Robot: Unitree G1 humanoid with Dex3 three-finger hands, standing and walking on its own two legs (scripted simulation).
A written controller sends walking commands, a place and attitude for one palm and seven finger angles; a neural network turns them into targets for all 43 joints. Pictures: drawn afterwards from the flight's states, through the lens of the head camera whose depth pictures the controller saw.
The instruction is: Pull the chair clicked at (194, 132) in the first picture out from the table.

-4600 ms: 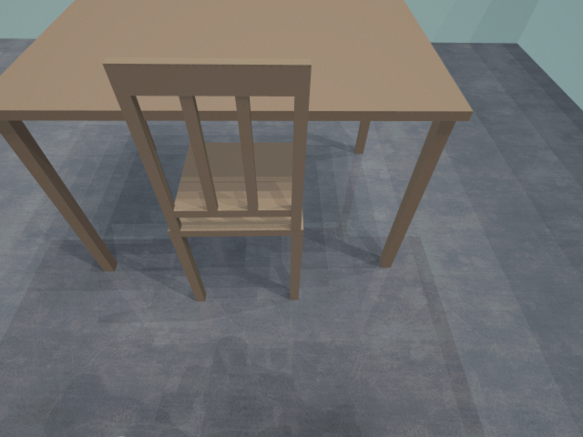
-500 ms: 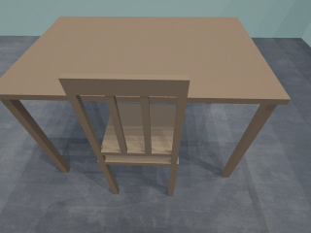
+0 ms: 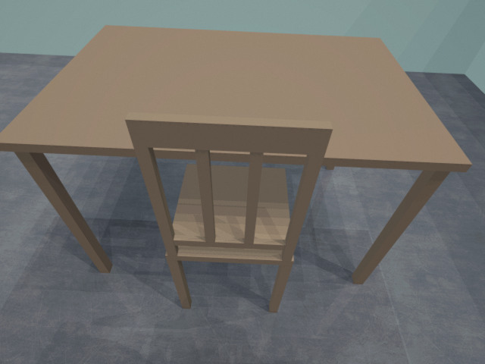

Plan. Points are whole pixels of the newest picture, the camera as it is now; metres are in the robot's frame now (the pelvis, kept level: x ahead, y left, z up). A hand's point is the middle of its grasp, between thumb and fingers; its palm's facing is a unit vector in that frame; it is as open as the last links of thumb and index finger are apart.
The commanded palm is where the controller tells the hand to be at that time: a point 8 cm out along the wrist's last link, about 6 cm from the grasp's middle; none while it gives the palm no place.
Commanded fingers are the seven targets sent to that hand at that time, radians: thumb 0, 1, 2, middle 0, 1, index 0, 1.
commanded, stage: look again from close up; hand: left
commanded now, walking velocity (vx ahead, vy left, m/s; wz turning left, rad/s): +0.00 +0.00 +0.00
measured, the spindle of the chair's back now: (207, 200) +0.48 +0.12 -0.07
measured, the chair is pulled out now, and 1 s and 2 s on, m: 0.00 0.00 0.00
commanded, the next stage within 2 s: shuffle to correct the standing spot in 0.60 s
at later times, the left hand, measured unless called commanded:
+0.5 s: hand out of the picture -0.03 +0.19 -0.17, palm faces +0.00 -0.98 -0.19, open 7.4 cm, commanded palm none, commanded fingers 0.00 0.90 0.90 -0.20 -0.30 -0.20 -0.30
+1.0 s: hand out of the picture -0.03 +0.16 -0.17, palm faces -0.01 -0.98 -0.18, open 7.4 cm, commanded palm none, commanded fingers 0.00 0.90 0.90 -0.20 -0.30 -0.20 -0.30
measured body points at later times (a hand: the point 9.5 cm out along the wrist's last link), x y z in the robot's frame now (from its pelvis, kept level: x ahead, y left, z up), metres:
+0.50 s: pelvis -0.01 +0.02 +0.01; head +0.01 +0.03 +0.46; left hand -0.03 +0.24 -0.15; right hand -0.01 -0.20 -0.15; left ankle +0.00 +0.08 -0.73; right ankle -0.07 -0.12 -0.73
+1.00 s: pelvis +0.00 -0.01 +0.00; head +0.02 -0.01 +0.45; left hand -0.03 +0.21 -0.16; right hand -0.01 -0.23 -0.15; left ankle +0.00 +0.08 -0.73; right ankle -0.07 -0.12 -0.73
